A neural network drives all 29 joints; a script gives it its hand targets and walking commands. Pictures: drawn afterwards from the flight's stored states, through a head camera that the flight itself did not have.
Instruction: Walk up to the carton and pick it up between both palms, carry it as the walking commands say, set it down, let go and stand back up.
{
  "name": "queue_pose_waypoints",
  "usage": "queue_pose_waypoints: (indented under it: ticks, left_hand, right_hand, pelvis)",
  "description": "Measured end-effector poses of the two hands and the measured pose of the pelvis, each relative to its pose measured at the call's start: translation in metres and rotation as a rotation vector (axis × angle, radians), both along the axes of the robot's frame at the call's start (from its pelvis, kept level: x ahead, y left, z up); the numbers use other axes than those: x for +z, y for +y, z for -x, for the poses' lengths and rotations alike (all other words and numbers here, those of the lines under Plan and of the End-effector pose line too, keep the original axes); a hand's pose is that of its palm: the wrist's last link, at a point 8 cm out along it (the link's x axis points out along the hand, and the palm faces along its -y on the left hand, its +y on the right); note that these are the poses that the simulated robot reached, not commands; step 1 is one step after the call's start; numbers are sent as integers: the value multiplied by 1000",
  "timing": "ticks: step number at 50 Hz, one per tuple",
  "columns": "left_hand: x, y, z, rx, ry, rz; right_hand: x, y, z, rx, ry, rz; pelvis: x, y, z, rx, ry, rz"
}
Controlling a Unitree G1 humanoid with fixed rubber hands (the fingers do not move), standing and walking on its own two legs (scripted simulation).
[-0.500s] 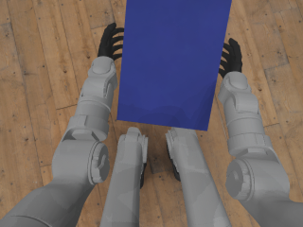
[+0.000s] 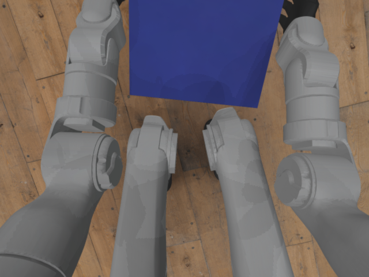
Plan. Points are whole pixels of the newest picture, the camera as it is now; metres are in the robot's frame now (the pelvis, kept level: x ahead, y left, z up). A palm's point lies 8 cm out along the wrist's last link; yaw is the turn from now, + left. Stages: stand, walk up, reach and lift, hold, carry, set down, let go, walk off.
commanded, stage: set down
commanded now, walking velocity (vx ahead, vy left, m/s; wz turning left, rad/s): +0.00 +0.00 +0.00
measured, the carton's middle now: (202, 8) +0.55 -0.05 -0.20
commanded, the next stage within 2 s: none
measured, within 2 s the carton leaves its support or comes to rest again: rests again in 1.60 s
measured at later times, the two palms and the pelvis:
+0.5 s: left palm out of the picture +0.59 +0.10 -0.18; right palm (277, 15) +0.52 -0.19 -0.20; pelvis +0.02 +0.01 -0.05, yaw +0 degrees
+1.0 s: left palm out of the picture +0.60 +0.11 -0.19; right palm (277, 9) +0.54 -0.19 -0.21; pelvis +0.03 +0.01 -0.08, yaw +0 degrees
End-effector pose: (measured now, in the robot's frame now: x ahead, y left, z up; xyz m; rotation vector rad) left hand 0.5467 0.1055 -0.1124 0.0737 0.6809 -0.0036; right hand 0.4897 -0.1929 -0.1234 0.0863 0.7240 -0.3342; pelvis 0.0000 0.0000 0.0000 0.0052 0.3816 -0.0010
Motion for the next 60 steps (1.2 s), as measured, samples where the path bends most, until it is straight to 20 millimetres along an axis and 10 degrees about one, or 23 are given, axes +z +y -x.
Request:
queue_pose_waypoints:
  ticks: [15, 60]
  left_hand:
    - [-63, 0, -32, -34, 16, -16]
    - [-93, -2, -67, -43, 19, 36]
  right_hand:
    - [-71, 3, -19, 25, 30, 32]
    - [-96, -3, -54, 28, 22, 4]
  pelvis:
    - [-44, 5, -9, 8, 72, 28]
    - [-80, 5, -51, 21, 202, 43]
